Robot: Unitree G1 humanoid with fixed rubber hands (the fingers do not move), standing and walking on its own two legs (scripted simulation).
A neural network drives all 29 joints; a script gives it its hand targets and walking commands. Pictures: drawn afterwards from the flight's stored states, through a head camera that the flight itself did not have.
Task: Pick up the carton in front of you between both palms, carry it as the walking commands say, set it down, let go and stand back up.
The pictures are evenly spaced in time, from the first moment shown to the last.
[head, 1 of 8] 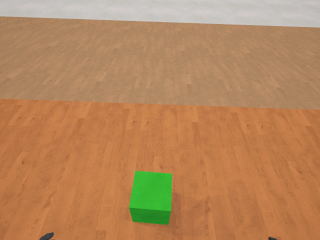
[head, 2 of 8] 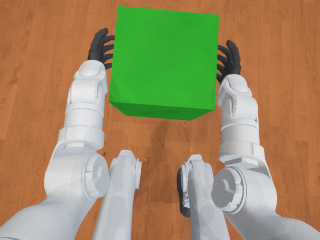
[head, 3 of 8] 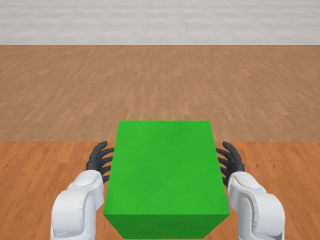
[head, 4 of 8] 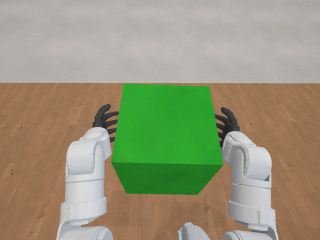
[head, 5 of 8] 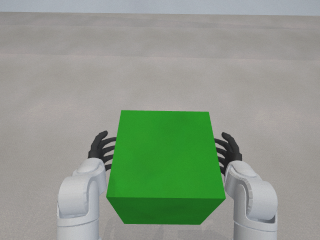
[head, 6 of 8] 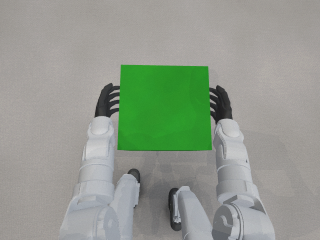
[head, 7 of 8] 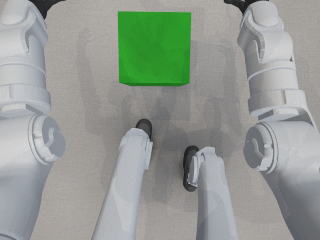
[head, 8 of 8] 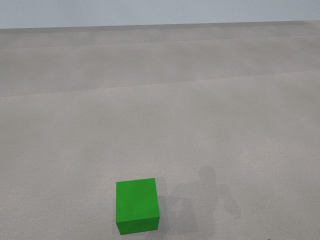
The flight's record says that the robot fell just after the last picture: no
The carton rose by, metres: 0.69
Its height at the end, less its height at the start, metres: -0.37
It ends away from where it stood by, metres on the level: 5.45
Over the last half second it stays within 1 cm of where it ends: yes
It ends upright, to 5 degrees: yes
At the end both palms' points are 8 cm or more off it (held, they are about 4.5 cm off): yes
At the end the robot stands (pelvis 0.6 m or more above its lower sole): yes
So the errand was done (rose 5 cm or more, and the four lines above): yes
